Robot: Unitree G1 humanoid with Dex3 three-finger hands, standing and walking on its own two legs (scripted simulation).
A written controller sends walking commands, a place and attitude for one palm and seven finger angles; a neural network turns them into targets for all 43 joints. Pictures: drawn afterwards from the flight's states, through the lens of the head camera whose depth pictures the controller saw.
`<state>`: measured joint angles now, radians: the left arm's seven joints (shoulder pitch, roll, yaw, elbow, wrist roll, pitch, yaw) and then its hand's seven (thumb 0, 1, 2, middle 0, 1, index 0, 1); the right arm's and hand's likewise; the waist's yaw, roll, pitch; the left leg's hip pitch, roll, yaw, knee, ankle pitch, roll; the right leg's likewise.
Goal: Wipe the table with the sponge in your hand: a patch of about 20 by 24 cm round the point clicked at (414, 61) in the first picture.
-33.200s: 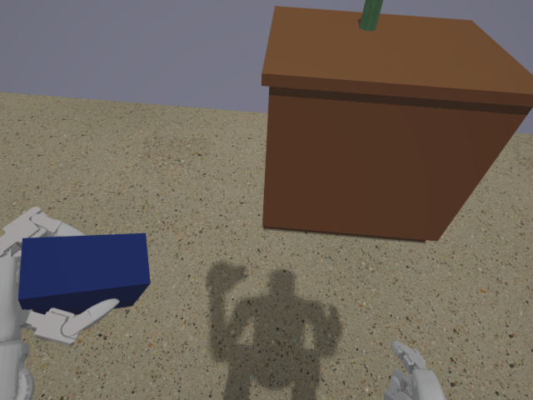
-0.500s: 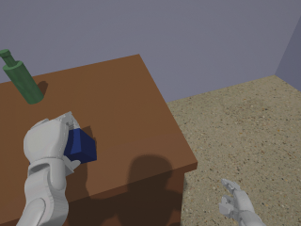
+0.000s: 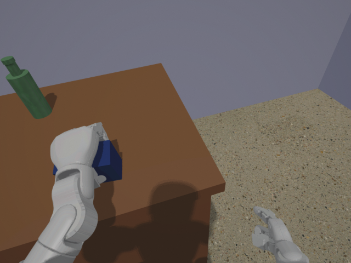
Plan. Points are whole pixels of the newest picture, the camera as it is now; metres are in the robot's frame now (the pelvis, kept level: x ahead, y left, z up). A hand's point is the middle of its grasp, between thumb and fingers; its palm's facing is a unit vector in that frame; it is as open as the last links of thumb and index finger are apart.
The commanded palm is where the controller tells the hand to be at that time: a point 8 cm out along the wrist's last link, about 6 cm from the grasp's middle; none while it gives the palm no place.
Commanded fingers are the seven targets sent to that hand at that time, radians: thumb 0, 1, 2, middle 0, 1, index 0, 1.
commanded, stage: slide across to the third lane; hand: left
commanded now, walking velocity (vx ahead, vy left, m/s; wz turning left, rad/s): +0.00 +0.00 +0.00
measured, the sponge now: (94, 168) +0.27 +0.25 +0.09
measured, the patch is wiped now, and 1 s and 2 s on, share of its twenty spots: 0.95 0.95 1.00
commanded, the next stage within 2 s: wipe forward along the third lane in 0.76 s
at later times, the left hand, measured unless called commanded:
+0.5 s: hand (94, 160) +0.26 +0.23 +0.14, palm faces +0.22 -0.13 -0.97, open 9.5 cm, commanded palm +0.23 +0.20 +0.17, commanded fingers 0.00 0.10 1.30 -1.20 -1.60 -1.20 -1.60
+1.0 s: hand (96, 159) +0.27 +0.23 +0.14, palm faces +0.22 -0.15 -0.96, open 9.5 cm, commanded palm +0.24 +0.21 +0.16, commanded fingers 0.00 0.10 1.30 -1.20 -1.60 -1.20 -1.60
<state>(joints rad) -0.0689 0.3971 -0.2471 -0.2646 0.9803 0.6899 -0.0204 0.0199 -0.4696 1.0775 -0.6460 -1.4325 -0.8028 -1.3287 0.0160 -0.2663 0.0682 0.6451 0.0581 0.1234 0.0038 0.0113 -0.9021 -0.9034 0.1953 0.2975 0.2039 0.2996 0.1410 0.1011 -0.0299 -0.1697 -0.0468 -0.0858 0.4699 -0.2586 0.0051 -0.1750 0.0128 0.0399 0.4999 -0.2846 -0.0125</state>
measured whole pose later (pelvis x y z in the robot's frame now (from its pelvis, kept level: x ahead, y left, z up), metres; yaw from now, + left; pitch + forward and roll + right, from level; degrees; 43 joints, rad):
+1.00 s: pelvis +0.00 +0.00 +0.00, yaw -1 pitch -2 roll +1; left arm -0.03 0.38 -0.24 -0.30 0.96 0.69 0.00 0.01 -0.47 1.09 -0.66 -1.45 -0.81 -1.34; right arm 0.01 -0.26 0.07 0.65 0.06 0.14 0.01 0.01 -0.90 -0.90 0.19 0.30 0.20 0.30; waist 0.14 0.10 -0.04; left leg -0.17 -0.04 -0.07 0.48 -0.27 0.00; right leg -0.18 0.02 0.05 0.52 -0.30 -0.02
